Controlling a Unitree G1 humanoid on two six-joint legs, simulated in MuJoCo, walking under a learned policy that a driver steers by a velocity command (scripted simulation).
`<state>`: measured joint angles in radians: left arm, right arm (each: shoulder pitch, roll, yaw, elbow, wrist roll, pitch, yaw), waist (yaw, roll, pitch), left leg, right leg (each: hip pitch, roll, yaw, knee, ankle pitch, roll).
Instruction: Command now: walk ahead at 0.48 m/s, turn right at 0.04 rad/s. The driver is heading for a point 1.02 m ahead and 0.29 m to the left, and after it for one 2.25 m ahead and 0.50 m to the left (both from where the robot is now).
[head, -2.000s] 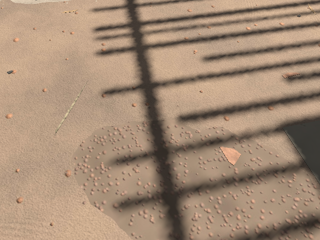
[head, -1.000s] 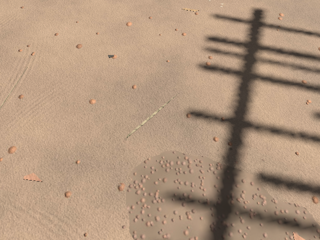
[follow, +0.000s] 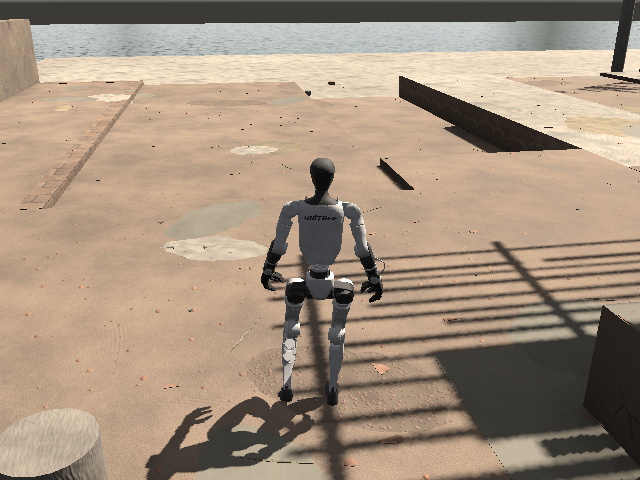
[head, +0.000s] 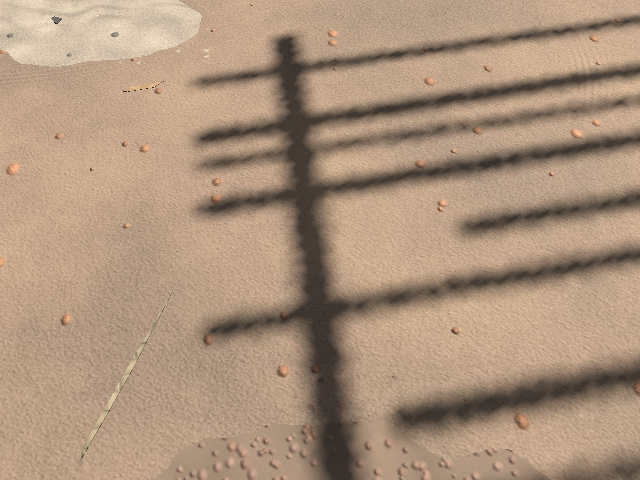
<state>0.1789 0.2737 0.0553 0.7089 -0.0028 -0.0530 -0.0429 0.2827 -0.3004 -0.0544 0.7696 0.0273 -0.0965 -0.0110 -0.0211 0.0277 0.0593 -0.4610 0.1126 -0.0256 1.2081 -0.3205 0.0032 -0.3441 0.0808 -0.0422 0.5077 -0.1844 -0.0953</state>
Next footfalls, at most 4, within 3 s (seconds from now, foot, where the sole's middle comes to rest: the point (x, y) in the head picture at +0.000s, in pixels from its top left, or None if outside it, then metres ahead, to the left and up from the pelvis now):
0.42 left None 0.40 0.13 -0.77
0.86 right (331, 351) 0.73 0.01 -0.77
1.24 left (231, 401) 0.62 0.23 -0.77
2.18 left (165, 297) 0.89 0.41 -0.77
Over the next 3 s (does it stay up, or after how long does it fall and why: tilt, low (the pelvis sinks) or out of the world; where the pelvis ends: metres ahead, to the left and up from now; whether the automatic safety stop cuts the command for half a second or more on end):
stays up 0.95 0.28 0.01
